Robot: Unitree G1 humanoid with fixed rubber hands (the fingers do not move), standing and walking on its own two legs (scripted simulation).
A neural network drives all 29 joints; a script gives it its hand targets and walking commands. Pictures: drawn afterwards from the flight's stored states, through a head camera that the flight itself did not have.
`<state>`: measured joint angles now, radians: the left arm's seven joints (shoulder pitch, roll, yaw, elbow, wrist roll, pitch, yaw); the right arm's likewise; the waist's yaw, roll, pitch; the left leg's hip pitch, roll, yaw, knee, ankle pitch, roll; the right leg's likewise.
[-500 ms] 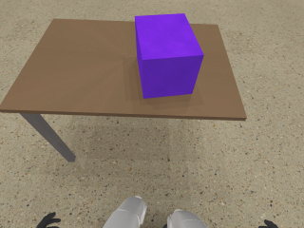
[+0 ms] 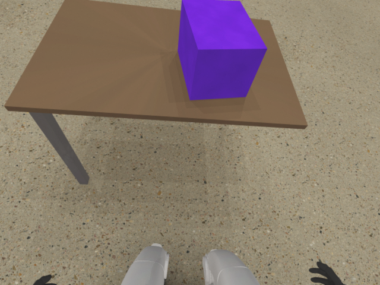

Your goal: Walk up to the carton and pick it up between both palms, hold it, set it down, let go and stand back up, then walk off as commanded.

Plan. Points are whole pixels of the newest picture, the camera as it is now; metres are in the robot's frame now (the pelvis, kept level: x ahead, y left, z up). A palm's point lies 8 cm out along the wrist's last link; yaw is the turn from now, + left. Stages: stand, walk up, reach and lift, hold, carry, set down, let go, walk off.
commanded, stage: walk off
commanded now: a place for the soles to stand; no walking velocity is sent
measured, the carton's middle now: (215, 50) +0.78 -0.03 +0.00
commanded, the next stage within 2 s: none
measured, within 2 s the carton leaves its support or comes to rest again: neither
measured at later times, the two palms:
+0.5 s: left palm out of the picture +0.02 +0.25 -0.10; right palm out of the picture +0.04 -0.40 -0.10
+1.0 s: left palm out of the picture -0.01 +0.29 -0.13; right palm out of the picture +0.01 -0.34 -0.08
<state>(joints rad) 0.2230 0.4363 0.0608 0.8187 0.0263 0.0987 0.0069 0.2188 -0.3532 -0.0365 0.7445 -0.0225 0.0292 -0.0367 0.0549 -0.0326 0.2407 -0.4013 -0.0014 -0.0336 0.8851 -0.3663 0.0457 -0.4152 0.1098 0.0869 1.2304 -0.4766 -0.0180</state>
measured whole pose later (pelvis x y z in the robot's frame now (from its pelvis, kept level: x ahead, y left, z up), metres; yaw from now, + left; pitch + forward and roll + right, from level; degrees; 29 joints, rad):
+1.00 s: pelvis -0.10 -0.03 -0.01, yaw +0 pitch -7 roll -4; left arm 0.15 0.43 0.07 0.77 0.03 0.08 -0.02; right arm 0.21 -0.39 -0.03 0.74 -0.01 0.00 -0.05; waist 0.05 -0.02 0.27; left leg -0.44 0.01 -0.09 0.93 -0.38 0.02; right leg -0.41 0.09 0.06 1.30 -0.52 0.00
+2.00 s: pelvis -0.19 -0.03 -0.01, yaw +1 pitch -7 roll -4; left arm 0.14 0.42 0.07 0.77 0.03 0.08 -0.01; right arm 0.19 -0.38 -0.04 0.80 -0.01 -0.01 -0.04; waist 0.05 -0.02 0.29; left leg -0.43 -0.01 -0.08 0.92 -0.36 0.02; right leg -0.43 0.09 0.09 1.27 -0.50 0.02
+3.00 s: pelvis -0.33 -0.06 -0.02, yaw +2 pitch -9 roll -2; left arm 0.10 0.39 0.07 0.77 0.03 0.08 -0.01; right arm 0.19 -0.42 -0.05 0.84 -0.01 0.01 -0.04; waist 0.05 -0.01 0.28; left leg -0.42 -0.04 -0.07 1.01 -0.44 0.02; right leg -0.48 0.06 0.09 1.13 -0.48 0.01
